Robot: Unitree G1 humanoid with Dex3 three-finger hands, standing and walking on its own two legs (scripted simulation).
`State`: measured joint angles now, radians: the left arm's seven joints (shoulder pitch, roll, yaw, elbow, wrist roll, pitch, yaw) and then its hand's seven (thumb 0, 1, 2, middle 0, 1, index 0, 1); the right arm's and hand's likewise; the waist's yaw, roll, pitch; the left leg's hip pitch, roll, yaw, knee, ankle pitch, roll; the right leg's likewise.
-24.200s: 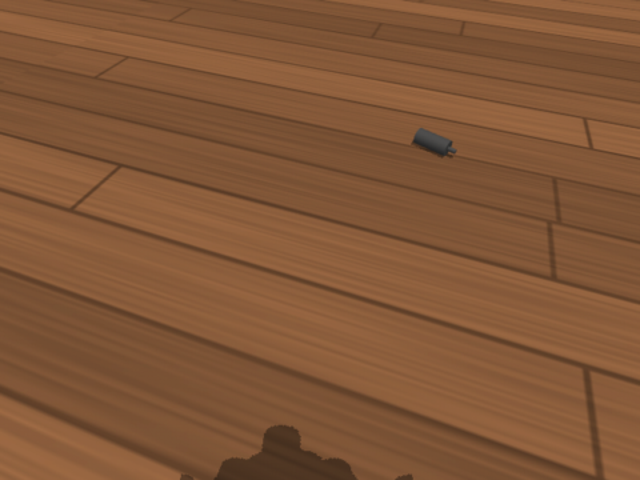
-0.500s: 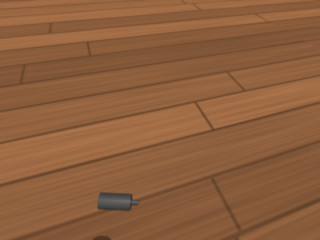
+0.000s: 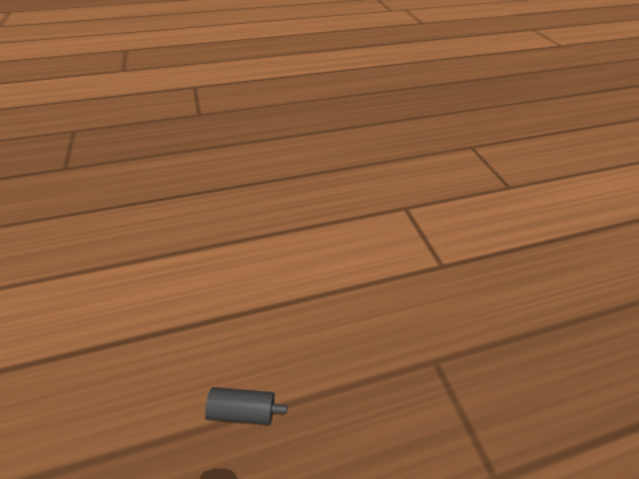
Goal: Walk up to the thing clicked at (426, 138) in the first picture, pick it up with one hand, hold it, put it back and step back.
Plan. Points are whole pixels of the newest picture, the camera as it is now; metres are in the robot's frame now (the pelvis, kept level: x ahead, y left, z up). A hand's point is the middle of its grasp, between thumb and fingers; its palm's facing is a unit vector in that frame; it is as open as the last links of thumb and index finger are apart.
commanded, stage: walk up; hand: left
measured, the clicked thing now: (248, 406) +0.46 +0.20 -0.73
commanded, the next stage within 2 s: none
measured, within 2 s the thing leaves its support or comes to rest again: neither
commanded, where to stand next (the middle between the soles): +0.07 +0.01 m, yaw -3 degrees
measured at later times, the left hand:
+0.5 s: hand out of the picture +0.04 +0.28 -0.17, palm faces +0.02 -0.89 -0.45, open 7.4 cm
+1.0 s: hand out of the picture -0.03 +0.29 -0.16, palm faces +0.04 -0.93 -0.36, open 7.4 cm
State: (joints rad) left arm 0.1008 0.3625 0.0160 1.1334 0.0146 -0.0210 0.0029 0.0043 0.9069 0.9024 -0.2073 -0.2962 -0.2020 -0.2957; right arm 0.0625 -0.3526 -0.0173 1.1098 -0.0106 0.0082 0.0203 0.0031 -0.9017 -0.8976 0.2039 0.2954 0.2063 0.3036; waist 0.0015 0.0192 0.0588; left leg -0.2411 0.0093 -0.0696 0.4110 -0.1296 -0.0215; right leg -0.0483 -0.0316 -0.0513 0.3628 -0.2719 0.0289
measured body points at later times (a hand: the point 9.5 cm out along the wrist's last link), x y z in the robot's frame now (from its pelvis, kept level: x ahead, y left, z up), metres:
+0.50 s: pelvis -0.05 -0.01 -0.03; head +0.01 -0.03 +0.42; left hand +0.04 +0.32 -0.14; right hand +0.08 -0.33 -0.16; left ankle +0.06 +0.13 -0.74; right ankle -0.07 -0.13 -0.74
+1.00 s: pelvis -0.05 +0.01 -0.01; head -0.04 +0.02 +0.44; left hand -0.03 +0.33 -0.13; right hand +0.01 -0.31 -0.12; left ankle -0.11 +0.14 -0.74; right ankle +0.03 -0.13 -0.70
